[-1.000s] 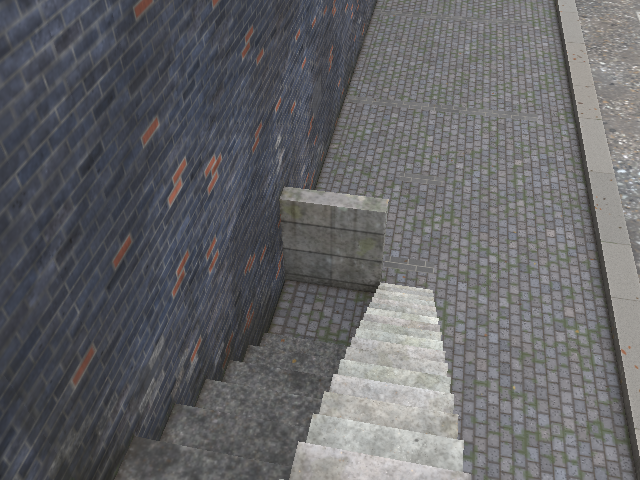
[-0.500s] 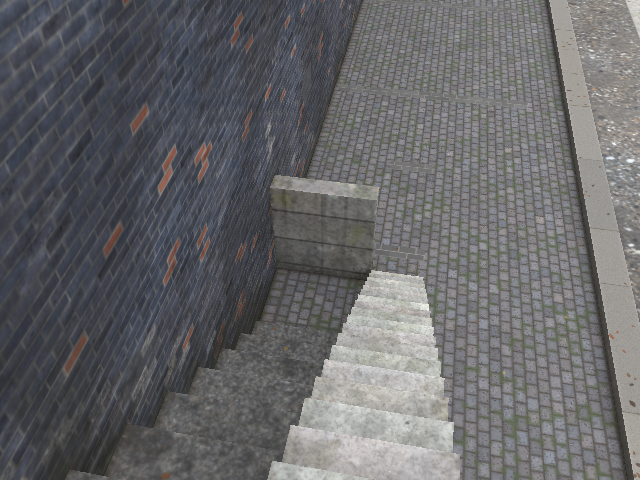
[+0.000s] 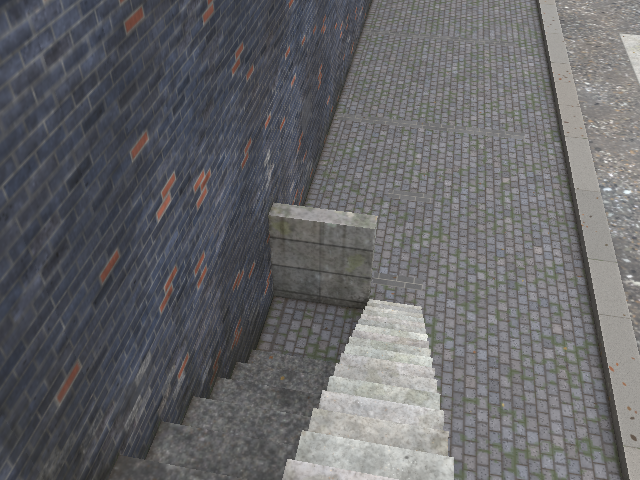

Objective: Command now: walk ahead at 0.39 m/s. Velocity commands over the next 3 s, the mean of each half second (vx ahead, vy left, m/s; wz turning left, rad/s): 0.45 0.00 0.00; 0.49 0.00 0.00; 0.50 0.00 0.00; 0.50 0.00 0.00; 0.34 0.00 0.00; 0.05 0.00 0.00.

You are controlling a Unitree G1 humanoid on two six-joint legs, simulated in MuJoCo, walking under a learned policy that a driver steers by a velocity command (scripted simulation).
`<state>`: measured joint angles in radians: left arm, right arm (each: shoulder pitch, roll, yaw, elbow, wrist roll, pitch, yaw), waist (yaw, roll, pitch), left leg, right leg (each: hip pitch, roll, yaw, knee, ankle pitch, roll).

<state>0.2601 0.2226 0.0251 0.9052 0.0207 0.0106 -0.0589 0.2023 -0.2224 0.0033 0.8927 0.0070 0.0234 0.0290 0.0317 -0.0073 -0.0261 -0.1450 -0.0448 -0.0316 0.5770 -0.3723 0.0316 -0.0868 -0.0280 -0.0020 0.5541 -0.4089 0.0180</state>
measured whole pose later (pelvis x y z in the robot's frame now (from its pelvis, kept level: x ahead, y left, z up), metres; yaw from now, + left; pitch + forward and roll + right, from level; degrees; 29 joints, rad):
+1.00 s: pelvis -0.03 +0.01 +0.00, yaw +0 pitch -4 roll +0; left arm 0.12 0.22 -0.03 0.82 0.01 0.01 -0.09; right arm 0.06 -0.23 0.02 0.73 0.02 0.06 0.06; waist 0.04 -0.01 0.00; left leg -0.17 -0.05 -0.03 0.57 -0.32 0.03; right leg -0.11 -0.04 -0.01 0.54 -0.36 0.03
